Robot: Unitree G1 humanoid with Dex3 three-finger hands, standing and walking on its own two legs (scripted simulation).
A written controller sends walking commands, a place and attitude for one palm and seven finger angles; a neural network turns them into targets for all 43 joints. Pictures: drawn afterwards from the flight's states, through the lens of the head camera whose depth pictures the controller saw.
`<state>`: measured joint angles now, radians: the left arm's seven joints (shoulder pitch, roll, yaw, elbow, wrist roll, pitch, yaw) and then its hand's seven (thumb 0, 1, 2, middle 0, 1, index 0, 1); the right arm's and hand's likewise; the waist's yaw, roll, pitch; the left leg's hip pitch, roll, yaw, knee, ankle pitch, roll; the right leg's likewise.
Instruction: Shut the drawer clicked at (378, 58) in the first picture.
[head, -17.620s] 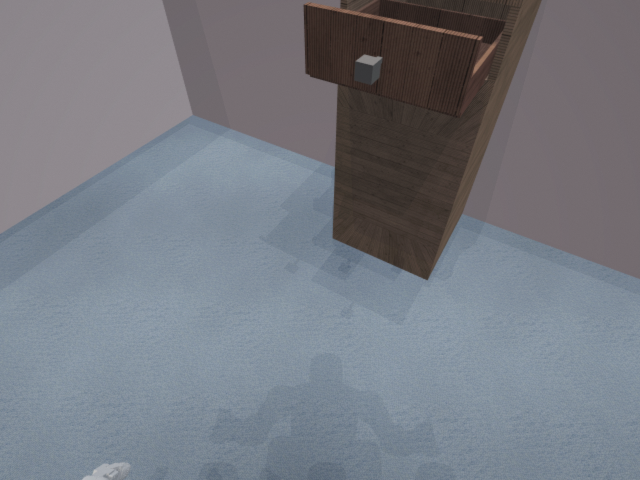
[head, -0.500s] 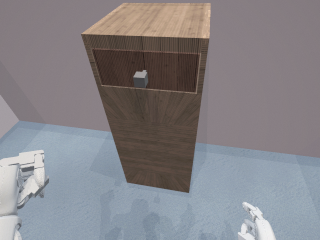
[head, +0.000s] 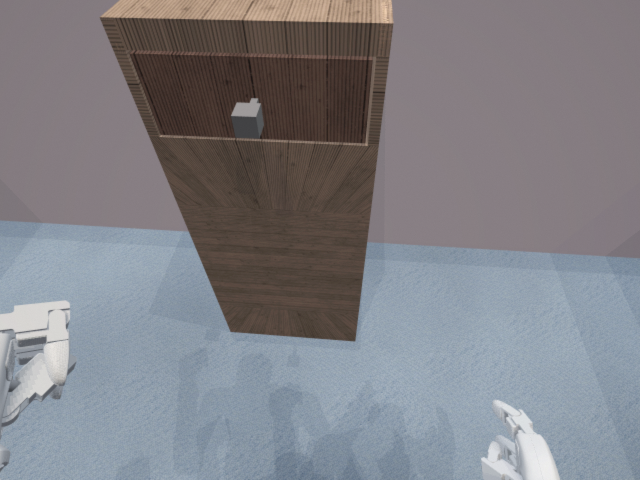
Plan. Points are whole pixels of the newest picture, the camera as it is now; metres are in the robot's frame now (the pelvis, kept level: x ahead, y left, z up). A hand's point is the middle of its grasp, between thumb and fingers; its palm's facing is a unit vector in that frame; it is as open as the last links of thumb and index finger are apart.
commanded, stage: step back with the hand held close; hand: left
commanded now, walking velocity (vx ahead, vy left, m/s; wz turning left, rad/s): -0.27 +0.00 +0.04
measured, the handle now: (250, 113) +0.63 +0.16 +0.12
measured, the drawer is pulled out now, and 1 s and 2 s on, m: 0.00 0.00 0.00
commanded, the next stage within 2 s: stop stepping back and stand still in 0.92 s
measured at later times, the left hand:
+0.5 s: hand out of the picture +0.12 +0.25 +0.17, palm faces +0.41 -0.76 -0.50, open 3.3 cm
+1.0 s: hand out of the picture +0.02 +0.26 +0.17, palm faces +0.38 -0.81 -0.45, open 3.3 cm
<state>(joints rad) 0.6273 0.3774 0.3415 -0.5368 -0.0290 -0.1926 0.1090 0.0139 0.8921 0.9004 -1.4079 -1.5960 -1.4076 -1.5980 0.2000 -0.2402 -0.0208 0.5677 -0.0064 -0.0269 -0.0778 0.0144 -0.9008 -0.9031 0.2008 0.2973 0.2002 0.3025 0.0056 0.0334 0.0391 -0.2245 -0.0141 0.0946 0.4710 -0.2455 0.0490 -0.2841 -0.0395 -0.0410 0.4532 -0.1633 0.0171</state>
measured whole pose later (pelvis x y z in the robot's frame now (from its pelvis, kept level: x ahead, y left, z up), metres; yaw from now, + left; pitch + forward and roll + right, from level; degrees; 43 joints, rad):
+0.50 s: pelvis -0.06 +0.00 -0.01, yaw +4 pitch +0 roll -2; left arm 0.60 0.40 0.40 -0.59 0.02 -0.28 0.15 0.01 0.89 0.90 -1.41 -1.60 -1.41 -1.60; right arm 0.26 -0.20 -0.01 0.55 -0.01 -0.09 -0.09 0.01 -0.90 -0.90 0.20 0.30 0.20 0.30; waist -0.02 0.00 0.02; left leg -0.41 -0.03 0.01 0.61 -0.21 0.07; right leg -0.35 0.03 0.02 0.67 -0.26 0.02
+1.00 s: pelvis -0.16 +0.01 +0.00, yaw +2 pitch +2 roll -4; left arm 0.62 0.42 0.41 -0.62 -0.03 -0.29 0.14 0.01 0.89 0.90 -1.41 -1.60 -1.41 -1.60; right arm 0.20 -0.16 -0.01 0.60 -0.03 -0.15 -0.06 0.01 -0.90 -0.90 0.20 0.30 0.20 0.30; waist 0.01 -0.02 0.01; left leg -0.42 0.00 -0.03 0.45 -0.07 0.05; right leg -0.39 0.08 0.04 0.90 -0.47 0.02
